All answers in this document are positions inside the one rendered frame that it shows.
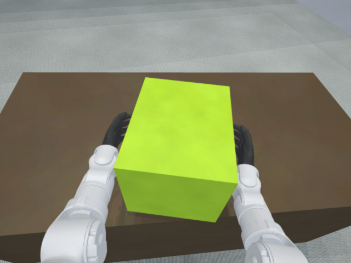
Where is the robot right upper arm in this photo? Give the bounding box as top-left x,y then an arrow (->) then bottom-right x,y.
245,241 -> 308,263

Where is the robot right hand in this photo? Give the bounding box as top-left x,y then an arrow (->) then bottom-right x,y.
233,124 -> 254,166

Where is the carton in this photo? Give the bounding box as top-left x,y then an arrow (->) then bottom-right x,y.
114,77 -> 238,222

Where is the robot left hand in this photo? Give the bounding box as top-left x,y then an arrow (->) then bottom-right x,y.
102,112 -> 132,148

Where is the robot right forearm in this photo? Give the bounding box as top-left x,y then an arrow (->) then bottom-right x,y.
232,164 -> 297,252

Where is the robot left upper arm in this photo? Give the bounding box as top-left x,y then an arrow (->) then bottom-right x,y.
38,218 -> 107,263

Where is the robot left forearm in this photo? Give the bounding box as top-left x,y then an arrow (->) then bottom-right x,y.
41,145 -> 118,262

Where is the pedestal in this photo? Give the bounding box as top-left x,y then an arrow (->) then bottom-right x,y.
0,72 -> 351,263

